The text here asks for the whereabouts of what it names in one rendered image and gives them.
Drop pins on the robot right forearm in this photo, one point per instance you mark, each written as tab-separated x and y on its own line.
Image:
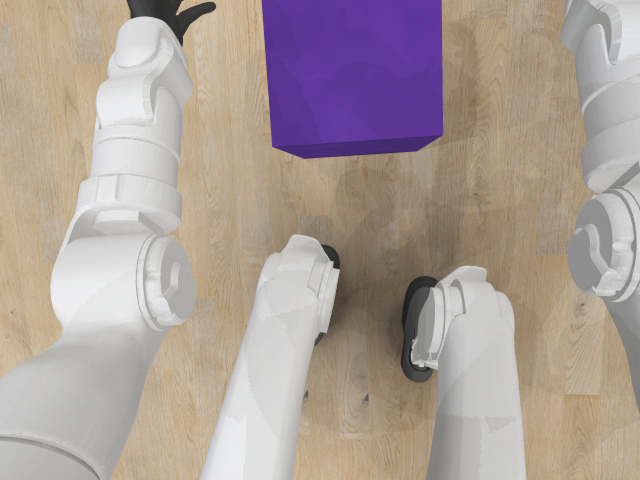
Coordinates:
604	38

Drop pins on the robot left upper arm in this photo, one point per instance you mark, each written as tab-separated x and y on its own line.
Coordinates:
66	414

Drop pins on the carton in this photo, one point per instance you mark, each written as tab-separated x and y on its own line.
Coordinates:
353	77

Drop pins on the robot right upper arm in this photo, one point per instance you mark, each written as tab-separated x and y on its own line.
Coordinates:
604	260

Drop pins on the robot left shin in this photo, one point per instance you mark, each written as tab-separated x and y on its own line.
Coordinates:
299	242

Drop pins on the robot right thigh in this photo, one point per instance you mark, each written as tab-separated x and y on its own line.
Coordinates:
478	432

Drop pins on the robot left forearm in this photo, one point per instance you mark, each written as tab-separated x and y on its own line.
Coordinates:
137	140

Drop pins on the robot left hand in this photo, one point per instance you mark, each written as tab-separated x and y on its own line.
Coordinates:
165	10

